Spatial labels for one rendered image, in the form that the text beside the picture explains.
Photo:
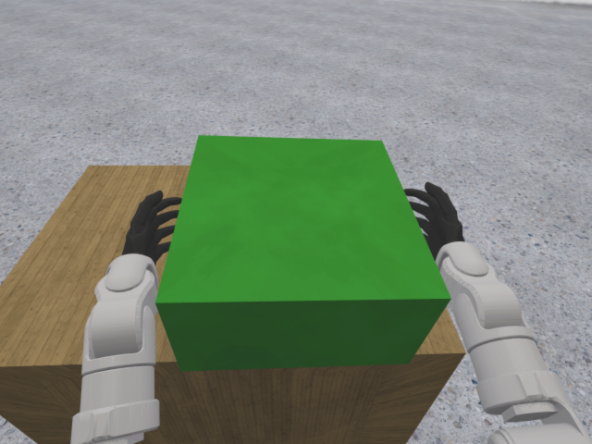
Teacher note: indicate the carton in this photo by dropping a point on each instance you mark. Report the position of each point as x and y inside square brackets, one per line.
[293, 252]

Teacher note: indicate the robot right hand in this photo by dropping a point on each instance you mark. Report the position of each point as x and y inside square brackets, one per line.
[443, 226]

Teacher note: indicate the robot left hand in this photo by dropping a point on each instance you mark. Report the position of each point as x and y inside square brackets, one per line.
[144, 235]

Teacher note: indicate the robot right upper arm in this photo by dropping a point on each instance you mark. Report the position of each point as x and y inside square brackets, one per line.
[562, 433]

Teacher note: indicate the left robot forearm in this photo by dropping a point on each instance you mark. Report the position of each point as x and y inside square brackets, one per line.
[117, 403]

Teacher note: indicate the pedestal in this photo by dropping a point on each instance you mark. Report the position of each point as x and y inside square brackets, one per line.
[48, 296]

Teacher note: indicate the right robot forearm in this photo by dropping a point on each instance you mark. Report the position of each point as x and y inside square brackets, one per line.
[513, 380]

